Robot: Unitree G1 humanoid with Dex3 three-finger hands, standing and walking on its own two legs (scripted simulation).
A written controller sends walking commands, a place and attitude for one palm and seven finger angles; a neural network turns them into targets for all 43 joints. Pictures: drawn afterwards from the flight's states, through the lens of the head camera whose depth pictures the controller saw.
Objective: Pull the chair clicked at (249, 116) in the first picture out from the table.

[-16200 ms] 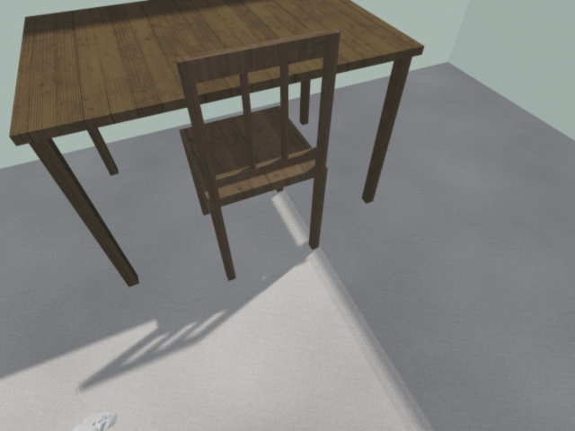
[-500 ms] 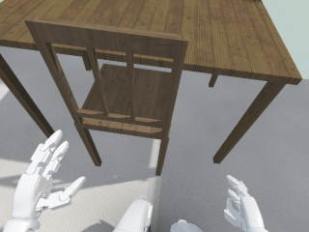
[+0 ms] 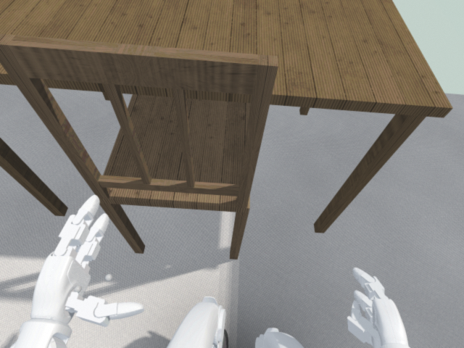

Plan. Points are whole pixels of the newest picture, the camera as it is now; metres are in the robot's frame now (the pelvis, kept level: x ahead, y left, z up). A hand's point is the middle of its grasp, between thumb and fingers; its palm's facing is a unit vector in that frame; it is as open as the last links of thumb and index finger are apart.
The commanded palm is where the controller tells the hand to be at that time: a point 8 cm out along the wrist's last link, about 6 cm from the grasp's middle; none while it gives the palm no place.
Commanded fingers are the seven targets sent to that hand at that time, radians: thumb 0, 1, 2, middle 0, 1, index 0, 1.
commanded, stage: raise the hand toward the chair's back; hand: left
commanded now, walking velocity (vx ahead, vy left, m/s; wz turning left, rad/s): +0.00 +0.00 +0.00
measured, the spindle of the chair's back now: (132, 141) +0.47 +0.25 +0.02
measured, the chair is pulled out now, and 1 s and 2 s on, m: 0.00 0.00 0.00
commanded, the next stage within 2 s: aim the fingers beside a spindle in 0.98 s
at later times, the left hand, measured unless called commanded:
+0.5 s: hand (81, 261) +0.22 +0.24 +0.06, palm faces +0.08 -1.00 -0.06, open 16.9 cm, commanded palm +0.20 +0.29 +0.06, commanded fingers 0.00 -0.50 0.30 -0.06 -0.08 -0.06 -0.08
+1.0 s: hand (70, 272) +0.21 +0.25 +0.06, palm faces +0.06 -1.00 -0.05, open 16.9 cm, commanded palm +0.19 +0.30 +0.06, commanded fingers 0.00 -0.50 0.30 -0.06 -0.08 -0.06 -0.08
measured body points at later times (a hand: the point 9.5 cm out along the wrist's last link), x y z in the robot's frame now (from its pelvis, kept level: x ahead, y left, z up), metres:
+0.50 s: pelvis -0.02 +0.02 +0.01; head +0.04 +0.05 +0.45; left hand +0.21 +0.29 +0.07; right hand +0.17 -0.20 -0.06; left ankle +0.08 +0.04 -0.64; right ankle -0.02 -0.10 -0.64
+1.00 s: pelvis -0.03 +0.04 +0.01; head +0.02 +0.07 +0.46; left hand +0.20 +0.30 +0.06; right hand +0.16 -0.19 -0.05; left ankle +0.08 +0.04 -0.64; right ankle -0.02 -0.10 -0.64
